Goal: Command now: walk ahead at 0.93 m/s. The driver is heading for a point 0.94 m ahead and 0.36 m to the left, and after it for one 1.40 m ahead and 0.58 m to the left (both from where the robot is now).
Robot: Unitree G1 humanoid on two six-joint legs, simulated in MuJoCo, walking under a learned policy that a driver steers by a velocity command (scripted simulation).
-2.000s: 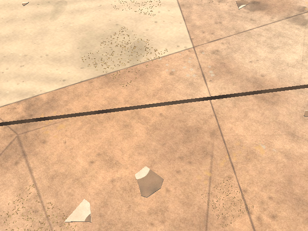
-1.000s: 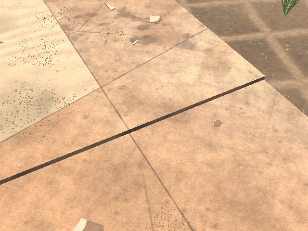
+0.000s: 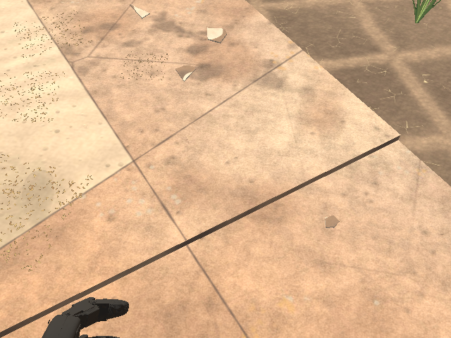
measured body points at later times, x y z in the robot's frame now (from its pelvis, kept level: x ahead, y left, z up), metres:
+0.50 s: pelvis +0.46 -0.02 -0.01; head +0.48 +0.00 +0.43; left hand +0.34 +0.21 -0.16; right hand +0.70 -0.20 -0.11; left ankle +0.66 +0.09 -0.69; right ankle +0.24 -0.10 -0.72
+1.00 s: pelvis +0.88 +0.07 +0.02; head +0.89 +0.08 +0.47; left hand +0.81 +0.38 -0.07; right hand +1.17 -0.07 -0.07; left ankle +0.73 +0.08 -0.61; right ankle +1.01 -0.02 -0.70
